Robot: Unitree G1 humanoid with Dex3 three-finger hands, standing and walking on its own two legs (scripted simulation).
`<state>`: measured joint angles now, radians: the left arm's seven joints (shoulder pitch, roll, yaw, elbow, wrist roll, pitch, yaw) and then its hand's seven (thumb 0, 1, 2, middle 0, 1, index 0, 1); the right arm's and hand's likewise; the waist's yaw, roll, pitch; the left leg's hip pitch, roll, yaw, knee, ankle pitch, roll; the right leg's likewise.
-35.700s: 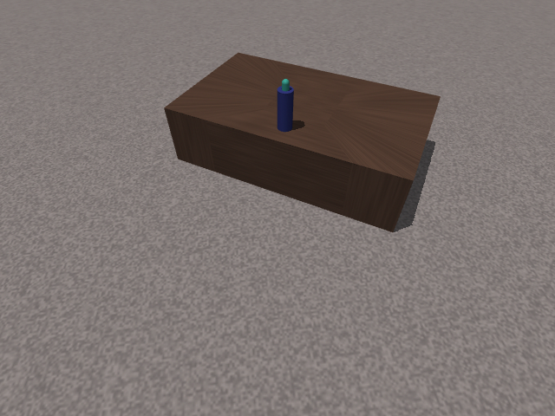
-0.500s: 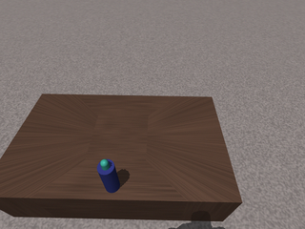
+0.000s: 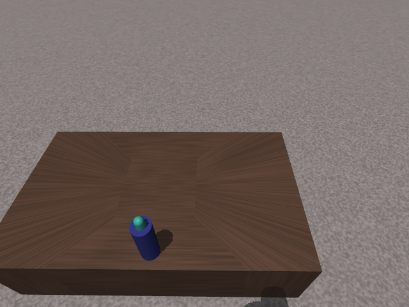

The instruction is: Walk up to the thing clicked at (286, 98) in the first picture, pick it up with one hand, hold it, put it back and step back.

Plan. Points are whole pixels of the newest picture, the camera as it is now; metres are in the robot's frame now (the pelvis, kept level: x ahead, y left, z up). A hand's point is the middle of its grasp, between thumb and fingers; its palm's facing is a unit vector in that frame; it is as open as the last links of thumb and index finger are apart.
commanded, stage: stand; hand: left
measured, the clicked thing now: (144, 236) +0.44 +0.22 -0.33
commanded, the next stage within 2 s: step back in 1.38 s
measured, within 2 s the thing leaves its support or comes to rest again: neither
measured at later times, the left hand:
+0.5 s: hand out of the picture +0.08 +0.24 -0.15, palm faces -0.01 -0.94 -0.35, open 7.3 cm
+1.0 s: hand out of the picture +0.08 +0.24 -0.16, palm faces -0.03 -0.94 -0.34, open 7.3 cm
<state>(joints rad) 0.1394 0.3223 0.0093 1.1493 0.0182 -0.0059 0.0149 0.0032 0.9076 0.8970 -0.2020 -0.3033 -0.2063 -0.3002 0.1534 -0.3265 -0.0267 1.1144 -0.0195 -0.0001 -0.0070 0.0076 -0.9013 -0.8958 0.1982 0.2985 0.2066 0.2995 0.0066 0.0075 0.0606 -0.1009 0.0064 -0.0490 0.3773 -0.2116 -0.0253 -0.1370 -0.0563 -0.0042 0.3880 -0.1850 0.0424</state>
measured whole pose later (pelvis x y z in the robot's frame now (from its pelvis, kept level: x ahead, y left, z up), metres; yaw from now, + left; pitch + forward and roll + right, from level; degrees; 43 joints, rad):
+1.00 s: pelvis +0.00 -0.01 +0.00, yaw -1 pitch -3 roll +0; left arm 0.12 0.34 0.01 1.15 0.01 -0.01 0.00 0.00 0.91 0.90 -0.20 -0.30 -0.21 -0.30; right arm 0.14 -0.34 -0.01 1.13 -0.01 0.00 0.00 0.01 -0.90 -0.90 0.20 0.30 0.21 0.30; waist 0.00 0.01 0.06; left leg -0.09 0.03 -0.03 0.34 -0.20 -0.05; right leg -0.15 -0.03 0.01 0.37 -0.18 0.02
